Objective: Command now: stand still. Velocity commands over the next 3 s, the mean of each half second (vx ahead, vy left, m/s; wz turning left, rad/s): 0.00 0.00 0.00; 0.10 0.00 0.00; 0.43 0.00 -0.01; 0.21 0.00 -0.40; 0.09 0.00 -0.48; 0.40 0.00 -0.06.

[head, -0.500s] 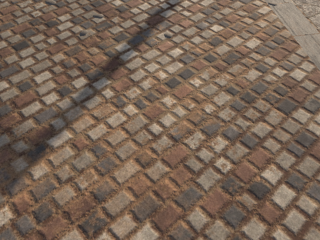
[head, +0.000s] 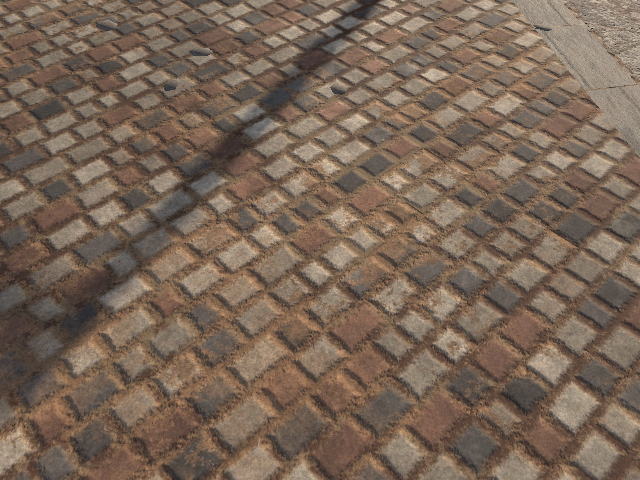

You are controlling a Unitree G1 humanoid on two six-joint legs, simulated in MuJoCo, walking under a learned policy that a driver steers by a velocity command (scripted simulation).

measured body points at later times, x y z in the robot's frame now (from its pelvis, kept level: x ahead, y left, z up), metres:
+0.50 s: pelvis +0.00 -0.01 +0.00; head +0.01 -0.01 +0.45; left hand +0.02 +0.25 -0.15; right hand +0.03 -0.26 -0.15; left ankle -0.02 +0.11 -0.74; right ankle +0.00 -0.15 -0.74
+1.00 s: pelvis +0.04 -0.03 -0.01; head +0.04 -0.04 +0.44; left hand +0.04 +0.22 -0.16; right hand +0.01 -0.29 -0.17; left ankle -0.02 +0.11 -0.74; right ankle +0.01 -0.14 -0.74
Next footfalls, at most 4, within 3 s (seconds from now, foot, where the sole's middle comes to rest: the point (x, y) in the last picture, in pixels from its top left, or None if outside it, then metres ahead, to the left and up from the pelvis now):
1.42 left None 0.42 0.09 -0.78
1.92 right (402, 446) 0.59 -0.14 -0.78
2.38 left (300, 423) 0.63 0.08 -0.78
2.82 right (445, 426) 0.63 -0.23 -0.78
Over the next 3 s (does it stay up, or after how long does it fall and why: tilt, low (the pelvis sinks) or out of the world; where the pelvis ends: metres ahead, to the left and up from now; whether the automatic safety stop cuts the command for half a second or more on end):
stays up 0.67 -0.14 0.01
